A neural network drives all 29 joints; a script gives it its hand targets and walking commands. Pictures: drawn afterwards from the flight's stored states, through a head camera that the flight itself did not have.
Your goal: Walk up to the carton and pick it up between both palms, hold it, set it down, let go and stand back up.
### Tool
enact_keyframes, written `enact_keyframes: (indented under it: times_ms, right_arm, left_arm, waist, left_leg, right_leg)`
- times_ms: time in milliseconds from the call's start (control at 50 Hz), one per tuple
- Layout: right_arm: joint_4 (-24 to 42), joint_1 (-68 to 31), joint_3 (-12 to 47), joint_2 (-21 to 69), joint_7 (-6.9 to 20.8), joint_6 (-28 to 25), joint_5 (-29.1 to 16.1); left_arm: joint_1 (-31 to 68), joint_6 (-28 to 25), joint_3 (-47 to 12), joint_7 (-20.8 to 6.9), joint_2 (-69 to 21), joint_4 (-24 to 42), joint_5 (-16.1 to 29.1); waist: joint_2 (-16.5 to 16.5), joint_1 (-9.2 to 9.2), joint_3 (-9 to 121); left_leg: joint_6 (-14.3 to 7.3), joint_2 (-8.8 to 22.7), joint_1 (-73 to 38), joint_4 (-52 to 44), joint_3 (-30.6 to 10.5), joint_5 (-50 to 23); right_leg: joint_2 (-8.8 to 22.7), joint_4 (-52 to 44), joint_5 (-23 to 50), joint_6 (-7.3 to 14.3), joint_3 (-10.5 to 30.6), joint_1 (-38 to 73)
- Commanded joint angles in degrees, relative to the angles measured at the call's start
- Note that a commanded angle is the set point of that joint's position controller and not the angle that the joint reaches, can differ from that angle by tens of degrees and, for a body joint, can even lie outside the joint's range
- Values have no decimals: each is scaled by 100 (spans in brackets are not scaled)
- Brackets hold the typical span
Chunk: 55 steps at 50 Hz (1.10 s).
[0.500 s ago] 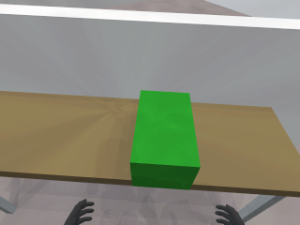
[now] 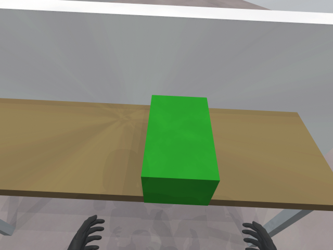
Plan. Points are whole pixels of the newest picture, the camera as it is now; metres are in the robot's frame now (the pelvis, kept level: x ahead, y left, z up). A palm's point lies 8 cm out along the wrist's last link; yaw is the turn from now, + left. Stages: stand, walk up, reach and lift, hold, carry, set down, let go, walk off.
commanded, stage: let go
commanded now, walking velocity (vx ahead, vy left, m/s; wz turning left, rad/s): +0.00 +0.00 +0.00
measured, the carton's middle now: (177, 146) +0.42 -0.01 -0.02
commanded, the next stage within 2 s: stand in 0.20 s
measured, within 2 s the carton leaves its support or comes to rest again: neither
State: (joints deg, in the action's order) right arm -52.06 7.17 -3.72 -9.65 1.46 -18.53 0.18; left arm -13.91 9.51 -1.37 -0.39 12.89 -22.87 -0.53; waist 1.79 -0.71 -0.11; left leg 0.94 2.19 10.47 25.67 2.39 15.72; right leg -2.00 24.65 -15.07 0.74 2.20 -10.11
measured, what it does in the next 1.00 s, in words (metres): shifts its weight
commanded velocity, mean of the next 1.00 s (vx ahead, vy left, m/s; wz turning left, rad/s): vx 0.00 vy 0.00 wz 0.00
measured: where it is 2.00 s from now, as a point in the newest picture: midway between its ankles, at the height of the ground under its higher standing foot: outside the picture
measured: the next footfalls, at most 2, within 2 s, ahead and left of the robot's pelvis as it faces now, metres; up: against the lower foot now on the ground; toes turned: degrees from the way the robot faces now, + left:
none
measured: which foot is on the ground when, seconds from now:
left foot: down 0.00-1.00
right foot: down 0.00-1.00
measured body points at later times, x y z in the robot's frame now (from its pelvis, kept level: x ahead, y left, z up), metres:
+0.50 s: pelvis -0.01 +0.01 +0.00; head -0.02 +0.02 +0.45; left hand +0.06 +0.25 -0.13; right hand +0.05 -0.24 -0.14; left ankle -0.02 +0.13 -0.74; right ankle -0.02 -0.11 -0.74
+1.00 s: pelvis -0.03 +0.04 +0.00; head -0.04 +0.04 +0.45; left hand -0.03 +0.26 -0.16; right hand -0.06 -0.17 -0.16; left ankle -0.03 +0.13 -0.74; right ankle -0.02 -0.11 -0.74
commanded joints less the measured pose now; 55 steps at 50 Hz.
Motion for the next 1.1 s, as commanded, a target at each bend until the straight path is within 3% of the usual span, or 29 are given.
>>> enact_keyframes:
  times_ms: [0, 120, 140, 180, 200, 240, 260, 280, 300, 340, 400, 480, 560, 820, 960, 1080]
  right_arm:
    - [538, -487, -30, -540, -18, -246, -82]
    - [587, -613, -239, -652, 46, -73, 26]
    - [885, -220, -173, -951, -26, -256, -33]
    - [783, -242, -119, -860, -82, -339, -70]
    - [178, 306, -215, -927, -90, 993, 79]
    - [669, 191, -168, -787, -120, 1710, 277]
    - [747, 300, -153, -807, -140, 1806, 203]
    - [677, 586, -148, -835, -147, 1835, 111]
    - [528, 796, -144, -867, -140, 1854, 42]
    - [443, 729, -173, -985, -123, 1894, 23]
    - [481, 503, -147, -899, -90, 1897, 159]
    - [140, 856, -135, -887, -131, 1843, 140]
    - [-124, 1084, -113, -822, -179, 1837, 83]
    - [-767, 1565, -30, -657, -297, 1903, 63]
    - [-946, 1642, -1, -532, -315, 1885, 64]
    - [-1078, 1676, 43, -346, -331, 1877, 67]
  left_arm:
    - [146, -142, 369, 32, 642, 586, -116]
    - [482, -72, 218, 117, 639, 828, -60]
    - [305, -56, -120, 105, 164, 752, 93]
    - [378, -64, 6, 86, 318, 911, 58]
    - [-933, -723, 511, 145, 828, -447, -88]
    - [-993, -990, 465, 130, 881, -604, -61]
    - [-634, -1063, 441, 126, 823, -514, -124]
    - [-276, -1117, 442, 120, 738, -462, -157]
    - [-101, -1136, 431, 108, 612, -466, -157]
    - [-265, -1139, 367, 78, 395, -601, -145]
    - [-612, -1158, 346, 94, 382, -998, -95]
    - [-757, -1175, 434, 150, 472, -1337, -75]
    - [-1027, -1155, 435, 200, 428, -1797, -64]
    - [-1286, -1041, 308, 275, -23, -2923, -35]
    - [-1308, -1054, 271, 302, -149, -3364, -17]
    - [-1333, -1050, 238, 327, -260, -3678, -14]
  waist:
    - [-48, -101, 722]
    - [-392, -16, 438]
    - [-496, 18, 210]
    - [-506, 25, 404]
    - [-1369, -275, 467]
    - [-512, -2, 139]
    - [-100, 151, 273]
    - [159, 247, 560]
    - [323, 270, 615]
    - [463, 167, 379]
    - [276, 109, 38]
    - [-225, 65, 33]
    - [-359, 35, 15]
    - [-245, 78, -723]
    - [-74, 134, -621]
    - [-115, 161, -619]
  left_leg:
    - [93, -349, -309, -220, 174, -1976]
    - [151, -227, -447, -384, 173, -1373]
    - [286, -417, -86, -405, 336, -1673]
    - [256, -456, -94, -410, 326, -1717]
    - [-91, 536, -359, 70, -209, -2112]
    - [-146, 461, -218, 167, -266, -601]
    - [-137, 438, -159, 160, -271, -749]
    - [-114, 409, -63, 178, -232, -968]
    - [-73, 352, 66, 157, -210, -794]
    - [-67, 320, 41, 160, -218, -357]
    - [-116, 333, -69, 137, -251, -451]
    - [-190, 320, 193, -165, -338, -543]
    - [-261, 344, 131, -394, -410, -455]
    - [-384, 443, 407, -1141, -703, 576]
    - [-433, 428, 144, -1124, -675, 431]
    - [-448, 388, 1, -1063, -593, 219]
  right_leg:
    - [-71, -265, 2409, -173, -36, 463]
    - [-110, -443, 1244, -48, -123, -124]
    - [-28, -320, 1377, -83, -37, 231]
    - [0, -270, 1655, -141, -49, 376]
    - [623, -247, 1472, -108, 394, -268]
    - [545, -485, 1230, -96, 490, -596]
    - [574, -305, 1900, -76, 465, -304]
    - [565, -128, 2418, -45, 452, 17]
    - [538, -105, 2410, -22, 430, 82]
    - [512, -294, 1796, -1, 485, -345]
    - [532, -439, 1351, 42, 584, -799]
    - [557, -295, 1304, 96, 563, -358]
    - [523, -330, 1053, 77, 515, -261]
    - [460, -440, 620, -100, 401, -366]
    - [479, -434, 637, -166, 387, -444]
    - [509, -431, 683, -185, 405, -529]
